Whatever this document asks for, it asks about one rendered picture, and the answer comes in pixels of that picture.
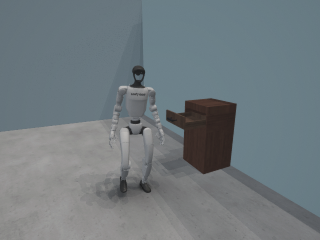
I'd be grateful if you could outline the drawer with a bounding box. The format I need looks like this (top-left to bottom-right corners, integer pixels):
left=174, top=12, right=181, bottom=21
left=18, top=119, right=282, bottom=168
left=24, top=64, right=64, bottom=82
left=166, top=109, right=206, bottom=131

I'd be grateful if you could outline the left robot hand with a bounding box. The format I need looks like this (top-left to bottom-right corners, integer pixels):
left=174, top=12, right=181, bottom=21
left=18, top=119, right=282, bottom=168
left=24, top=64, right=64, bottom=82
left=156, top=128, right=165, bottom=145

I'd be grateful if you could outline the robot left forearm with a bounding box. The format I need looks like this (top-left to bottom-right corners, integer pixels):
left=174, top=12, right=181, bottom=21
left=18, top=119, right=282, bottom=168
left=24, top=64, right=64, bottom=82
left=152, top=107, right=162, bottom=129

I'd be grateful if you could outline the right robot hand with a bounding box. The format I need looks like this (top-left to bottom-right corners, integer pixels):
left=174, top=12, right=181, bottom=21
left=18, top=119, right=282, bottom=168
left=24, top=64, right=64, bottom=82
left=109, top=130, right=118, bottom=149

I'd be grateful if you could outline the robot right forearm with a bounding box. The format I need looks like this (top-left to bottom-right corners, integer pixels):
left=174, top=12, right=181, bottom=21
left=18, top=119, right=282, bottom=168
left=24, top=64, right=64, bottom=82
left=110, top=105, right=120, bottom=131

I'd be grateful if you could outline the handle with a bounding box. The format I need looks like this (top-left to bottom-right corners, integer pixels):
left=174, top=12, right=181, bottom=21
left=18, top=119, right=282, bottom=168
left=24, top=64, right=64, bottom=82
left=167, top=117, right=177, bottom=122

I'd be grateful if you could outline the robot torso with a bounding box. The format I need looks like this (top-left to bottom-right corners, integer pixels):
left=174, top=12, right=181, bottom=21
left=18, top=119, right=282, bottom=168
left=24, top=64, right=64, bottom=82
left=125, top=84, right=149, bottom=135

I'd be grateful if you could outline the cabinet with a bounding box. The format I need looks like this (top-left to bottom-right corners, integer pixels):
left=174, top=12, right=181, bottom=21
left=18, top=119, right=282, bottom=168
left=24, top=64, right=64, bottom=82
left=183, top=98, right=237, bottom=174

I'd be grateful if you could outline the right robot upper arm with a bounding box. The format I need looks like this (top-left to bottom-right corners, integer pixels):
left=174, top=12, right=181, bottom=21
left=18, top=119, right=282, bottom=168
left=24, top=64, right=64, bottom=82
left=115, top=86, right=128, bottom=112

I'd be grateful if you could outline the left robot upper arm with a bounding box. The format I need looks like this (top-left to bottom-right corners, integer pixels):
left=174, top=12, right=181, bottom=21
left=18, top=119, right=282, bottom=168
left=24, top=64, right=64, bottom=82
left=147, top=87, right=157, bottom=112

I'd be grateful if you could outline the left robot thigh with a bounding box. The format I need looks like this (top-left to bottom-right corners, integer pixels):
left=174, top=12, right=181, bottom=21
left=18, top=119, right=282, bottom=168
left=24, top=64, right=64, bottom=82
left=142, top=126, right=154, bottom=166

